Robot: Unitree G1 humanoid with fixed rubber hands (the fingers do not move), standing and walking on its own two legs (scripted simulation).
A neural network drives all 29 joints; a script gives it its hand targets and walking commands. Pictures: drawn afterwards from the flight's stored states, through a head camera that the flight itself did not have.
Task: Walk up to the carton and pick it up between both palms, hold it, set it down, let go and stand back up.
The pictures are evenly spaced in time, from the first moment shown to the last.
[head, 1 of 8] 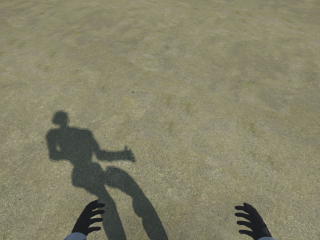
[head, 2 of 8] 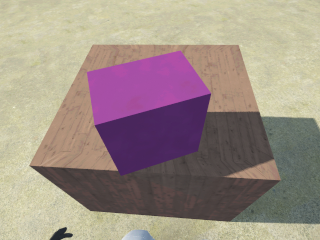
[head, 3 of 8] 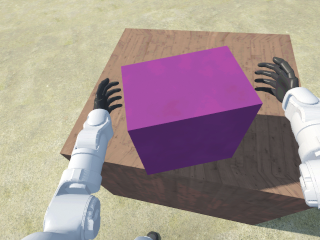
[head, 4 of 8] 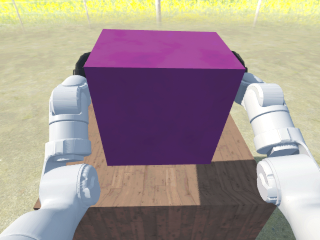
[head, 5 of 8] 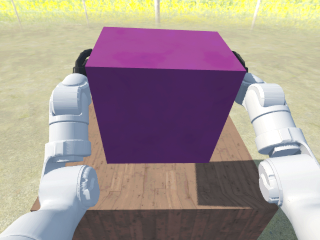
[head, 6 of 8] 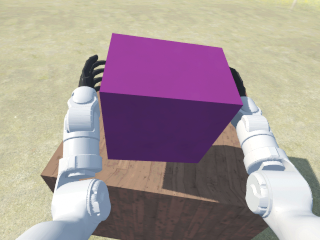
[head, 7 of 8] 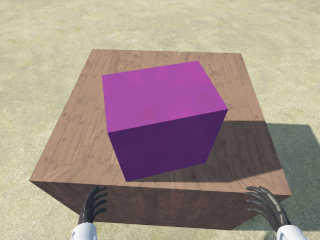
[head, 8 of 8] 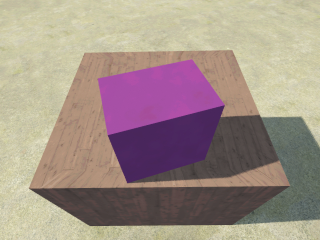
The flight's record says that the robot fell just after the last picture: no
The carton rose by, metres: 0.24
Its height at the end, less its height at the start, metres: +0.00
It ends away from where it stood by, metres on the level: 0.02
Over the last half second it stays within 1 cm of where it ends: yes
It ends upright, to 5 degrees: yes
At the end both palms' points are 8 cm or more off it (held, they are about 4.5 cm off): yes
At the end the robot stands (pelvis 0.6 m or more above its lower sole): yes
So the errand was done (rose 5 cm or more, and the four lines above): yes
